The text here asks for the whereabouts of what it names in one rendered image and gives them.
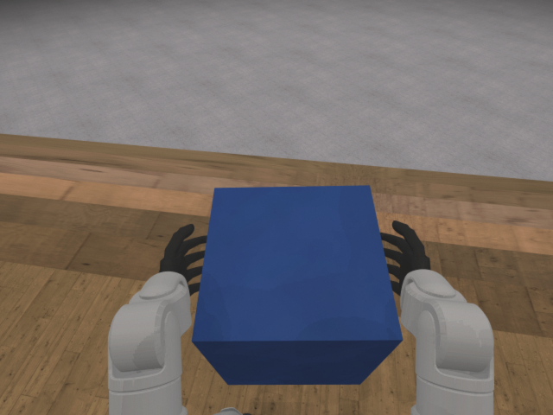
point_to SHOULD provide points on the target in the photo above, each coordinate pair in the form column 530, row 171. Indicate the right robot hand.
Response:
column 412, row 257

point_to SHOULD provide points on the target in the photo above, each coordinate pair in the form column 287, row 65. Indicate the robot right forearm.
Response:
column 454, row 347

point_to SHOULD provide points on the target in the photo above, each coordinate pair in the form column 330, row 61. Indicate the robot left forearm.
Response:
column 144, row 348

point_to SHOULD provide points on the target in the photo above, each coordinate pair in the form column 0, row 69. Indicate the carton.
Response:
column 295, row 288

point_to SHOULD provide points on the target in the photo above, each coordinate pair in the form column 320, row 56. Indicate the left robot hand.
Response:
column 175, row 251

